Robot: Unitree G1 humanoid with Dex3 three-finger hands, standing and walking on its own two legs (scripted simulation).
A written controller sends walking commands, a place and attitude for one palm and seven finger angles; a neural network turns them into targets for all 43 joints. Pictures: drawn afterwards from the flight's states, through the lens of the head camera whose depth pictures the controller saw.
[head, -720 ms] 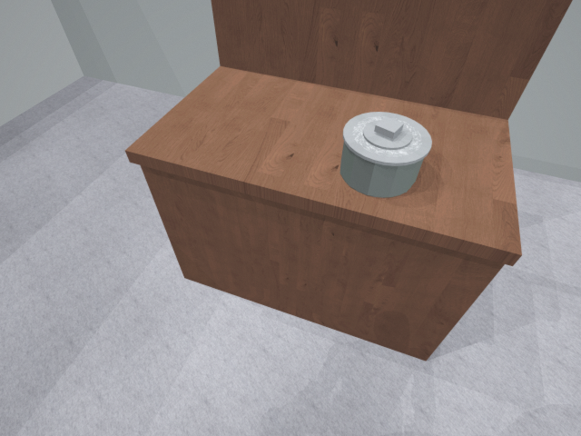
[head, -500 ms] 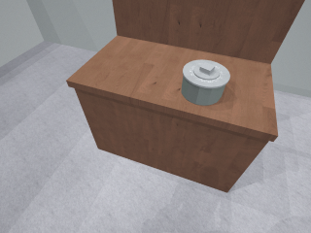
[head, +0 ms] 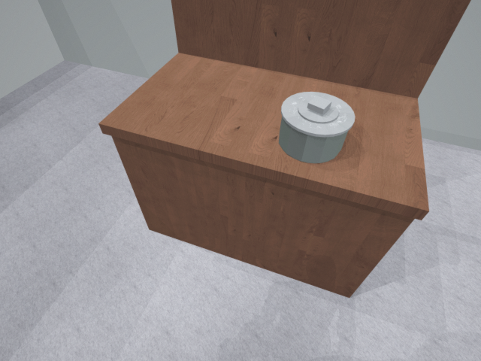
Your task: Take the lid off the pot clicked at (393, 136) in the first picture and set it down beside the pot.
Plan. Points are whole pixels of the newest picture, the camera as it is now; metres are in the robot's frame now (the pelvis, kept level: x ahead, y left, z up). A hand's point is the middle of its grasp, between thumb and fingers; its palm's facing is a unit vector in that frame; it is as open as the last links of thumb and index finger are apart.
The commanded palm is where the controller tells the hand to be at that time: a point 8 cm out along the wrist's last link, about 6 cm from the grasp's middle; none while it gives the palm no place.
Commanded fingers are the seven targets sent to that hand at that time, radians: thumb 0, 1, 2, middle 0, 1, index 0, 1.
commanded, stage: turn to face it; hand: left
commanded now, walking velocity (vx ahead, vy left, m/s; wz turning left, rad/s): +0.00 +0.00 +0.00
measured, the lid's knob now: (319, 104) +0.74 -0.17 +0.03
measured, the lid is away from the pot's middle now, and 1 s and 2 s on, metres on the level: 0.00 0.00 0.00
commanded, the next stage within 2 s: take the last steps up to it in 0.72 s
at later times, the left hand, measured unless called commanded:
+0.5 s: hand out of the picture +0.04 +0.18 -0.18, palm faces -0.05 -0.97 -0.25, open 7.4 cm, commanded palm none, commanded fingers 0.00 0.90 0.90 -0.20 -0.30 -0.20 -0.30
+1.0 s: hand out of the picture +0.09 +0.17 -0.17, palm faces -0.26 -0.94 -0.23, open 7.4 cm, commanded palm none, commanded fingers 0.00 0.90 0.90 -0.20 -0.30 -0.20 -0.30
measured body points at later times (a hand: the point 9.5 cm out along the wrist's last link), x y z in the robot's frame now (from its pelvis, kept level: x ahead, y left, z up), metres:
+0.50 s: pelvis -0.01 -0.01 -0.01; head +0.02 -0.03 +0.44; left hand +0.04 +0.23 -0.16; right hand +0.01 -0.27 -0.17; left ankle -0.01 +0.11 -0.73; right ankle +0.00 -0.13 -0.74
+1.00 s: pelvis -0.01 -0.01 -0.01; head +0.01 -0.02 +0.44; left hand +0.10 +0.22 -0.16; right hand -0.06 -0.24 -0.17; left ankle +0.00 +0.12 -0.74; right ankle -0.07 -0.10 -0.75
